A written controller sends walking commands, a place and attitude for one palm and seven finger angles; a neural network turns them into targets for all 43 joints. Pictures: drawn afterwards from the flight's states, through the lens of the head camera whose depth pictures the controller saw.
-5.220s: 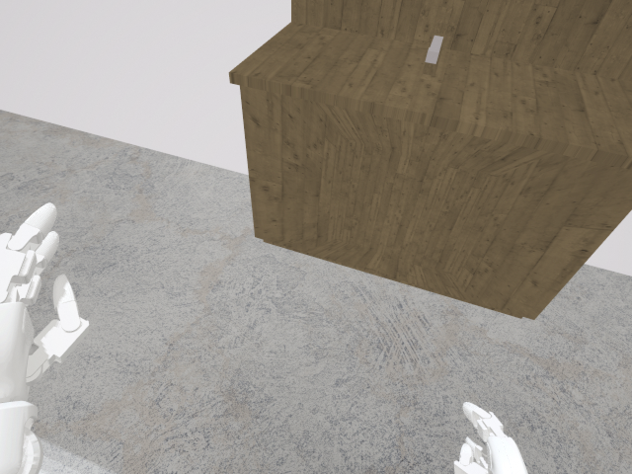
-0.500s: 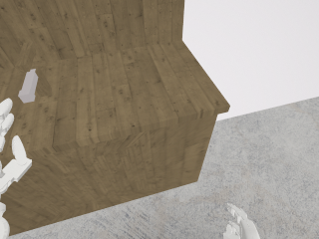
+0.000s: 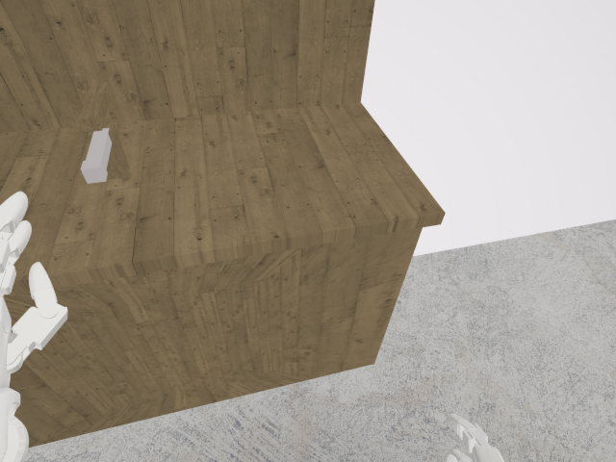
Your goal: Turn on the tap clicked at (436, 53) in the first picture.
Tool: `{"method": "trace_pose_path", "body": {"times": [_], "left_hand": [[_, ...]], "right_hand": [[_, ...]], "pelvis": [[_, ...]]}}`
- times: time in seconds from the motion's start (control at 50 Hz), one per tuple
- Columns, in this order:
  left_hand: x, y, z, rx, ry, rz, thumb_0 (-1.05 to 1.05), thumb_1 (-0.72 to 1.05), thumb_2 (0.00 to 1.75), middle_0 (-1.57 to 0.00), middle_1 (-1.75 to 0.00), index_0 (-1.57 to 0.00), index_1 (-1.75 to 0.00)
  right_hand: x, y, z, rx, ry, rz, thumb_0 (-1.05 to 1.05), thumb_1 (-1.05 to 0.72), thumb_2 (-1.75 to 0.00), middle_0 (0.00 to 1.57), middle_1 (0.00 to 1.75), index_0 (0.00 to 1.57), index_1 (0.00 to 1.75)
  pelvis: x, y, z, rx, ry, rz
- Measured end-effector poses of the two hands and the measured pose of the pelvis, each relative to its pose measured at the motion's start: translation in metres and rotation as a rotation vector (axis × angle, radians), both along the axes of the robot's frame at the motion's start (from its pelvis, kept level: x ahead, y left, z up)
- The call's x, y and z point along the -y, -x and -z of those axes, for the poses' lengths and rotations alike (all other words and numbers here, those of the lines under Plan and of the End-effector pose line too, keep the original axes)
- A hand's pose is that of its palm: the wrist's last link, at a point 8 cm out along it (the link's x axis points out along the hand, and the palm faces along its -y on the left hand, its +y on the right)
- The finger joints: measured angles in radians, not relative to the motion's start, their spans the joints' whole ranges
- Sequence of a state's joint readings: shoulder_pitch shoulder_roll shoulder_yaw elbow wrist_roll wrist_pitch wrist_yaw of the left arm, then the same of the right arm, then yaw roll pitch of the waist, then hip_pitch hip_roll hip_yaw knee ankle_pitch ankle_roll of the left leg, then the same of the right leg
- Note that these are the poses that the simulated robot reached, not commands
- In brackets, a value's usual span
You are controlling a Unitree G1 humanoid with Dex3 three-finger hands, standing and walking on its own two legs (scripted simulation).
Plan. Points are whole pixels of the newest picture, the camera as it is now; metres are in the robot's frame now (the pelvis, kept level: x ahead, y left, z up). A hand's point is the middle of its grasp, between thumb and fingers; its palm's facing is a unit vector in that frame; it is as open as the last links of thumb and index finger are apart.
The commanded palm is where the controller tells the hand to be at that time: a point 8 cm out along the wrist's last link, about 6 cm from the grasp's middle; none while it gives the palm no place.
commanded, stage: come to a stop and stand still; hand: left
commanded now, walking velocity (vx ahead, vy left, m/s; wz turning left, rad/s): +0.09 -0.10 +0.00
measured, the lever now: (94, 171) +0.49 +0.40 +0.11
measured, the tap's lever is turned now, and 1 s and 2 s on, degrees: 0 0 0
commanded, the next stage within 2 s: look again from close up in 0.36 s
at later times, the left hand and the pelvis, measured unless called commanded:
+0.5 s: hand (76, 308) +0.21 +0.25 +0.17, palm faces +0.41 -0.78 -0.47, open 7.4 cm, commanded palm +0.14 +0.26 +0.18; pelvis -0.02 -0.01 +0.00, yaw +0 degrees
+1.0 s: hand (38, 294) +0.21 +0.29 +0.18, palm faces +0.45 -0.84 -0.29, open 7.4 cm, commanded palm +0.15 +0.30 +0.18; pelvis -0.02 +0.03 +0.01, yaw -2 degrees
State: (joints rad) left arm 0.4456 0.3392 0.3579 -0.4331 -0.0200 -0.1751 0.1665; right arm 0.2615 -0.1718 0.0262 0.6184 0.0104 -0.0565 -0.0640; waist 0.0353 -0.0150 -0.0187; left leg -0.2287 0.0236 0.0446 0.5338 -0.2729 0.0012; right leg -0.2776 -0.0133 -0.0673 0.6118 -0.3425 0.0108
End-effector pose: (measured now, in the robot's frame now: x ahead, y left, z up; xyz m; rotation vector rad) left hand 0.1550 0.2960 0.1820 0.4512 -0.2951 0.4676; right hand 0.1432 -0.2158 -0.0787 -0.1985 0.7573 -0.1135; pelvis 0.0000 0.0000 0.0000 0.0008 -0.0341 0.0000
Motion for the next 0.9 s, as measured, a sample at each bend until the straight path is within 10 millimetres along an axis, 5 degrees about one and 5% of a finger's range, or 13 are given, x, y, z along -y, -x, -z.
{"method": "trace_pose_path", "body": {"times": [0.1,0.22,0.36,0.46,0.58,0.74,0.8,0.9], "left_hand": [[0.024,-0.008,0.009,-0.021,0.054,0.038,0.01,0.89,0.9,-0.21,-0.3,-0.21,-0.3],[0.049,-0.008,0.001,-0.043,0.005,0.141,0.01,0.89,0.9,-0.21,-0.3,-0.21,-0.3],[0.033,0.0,0.002,-0.092,-0.039,0.111,0.01,0.89,0.9,-0.22,-0.3,-0.22,-0.3],[0.024,0.0,0.01,-0.103,-0.003,0.068,0.01,0.89,0.9,-0.22,-0.3,-0.21,-0.3],[-0.024,-0.03,-0.033,0.095,-0.13,0.016,0.01,0.89,0.9,-0.22,-0.3,-0.22,-0.3],[0.028,-0.016,0.016,-0.151,-0.012,0.273,0.01,0.9,0.9,-0.21,-0.3,-0.21,-0.3],[0.013,-0.008,0.024,-0.189,-0.009,0.249,0.01,0.89,0.9,-0.22,-0.3,-0.22,-0.3],[-0.029,-0.007,0.011,-0.073,0.001,0.083,0.01,0.88,0.9,-0.22,-0.3,-0.22,-0.3]], "right_hand": [[-0.012,0.009,0.009,-0.012,-0.06,-0.052,0.01,-0.9,-0.9,0.2,0.3,0.21,0.3],[0.008,0.02,0.011,-0.024,-0.054,-0.015,0.01,-0.9,-0.9,0.2,0.3,0.21,0.3],[0.041,0.032,0.008,-0.066,0.03,0.062,0.01,-0.9,-0.9,0.2,0.3,0.2,0.3],[0.047,0.031,0.003,-0.061,0.063,0.062,0.01,-0.9,-0.9,0.2,0.3,0.2,0.3],[0.032,0.026,-0.003,-0.03,0.058,-0.031,0.01,-0.9,-0.9,0.2,0.3,0.2,0.3],[-0.002,0.021,-0.016,0.111,-0.032,0.026,0.01,-0.9,-0.9,0.2,0.3,0.2,0.3],[-0.015,0.021,-0.018,0.092,-0.02,0.014,0.01,-0.9,-0.9,0.2,0.3,0.2,0.3],[-0.028,0.014,-0.02,0.064,0.012,-0.063,0.01,-0.9,-0.9,0.2,0.3,0.2,0.3]], "pelvis": [[0.01,0.013,0.0,0.008,0.014,-0.002],[0.019,0.021,0.002,-0.008,0.011,0.006],[0.016,0.018,0.0,-0.009,0.007,0.013],[0.013,0.019,-0.001,-0.013,0.01,0.015],[0.01,0.034,-0.001,-0.001,0.007,0.022],[-0.018,0.026,-0.004,-0.005,0.004,0.063],[-0.019,0.023,-0.005,-0.004,0.003,0.06],[-0.022,0.023,-0.006,0.002,0.01,0.046]]}}
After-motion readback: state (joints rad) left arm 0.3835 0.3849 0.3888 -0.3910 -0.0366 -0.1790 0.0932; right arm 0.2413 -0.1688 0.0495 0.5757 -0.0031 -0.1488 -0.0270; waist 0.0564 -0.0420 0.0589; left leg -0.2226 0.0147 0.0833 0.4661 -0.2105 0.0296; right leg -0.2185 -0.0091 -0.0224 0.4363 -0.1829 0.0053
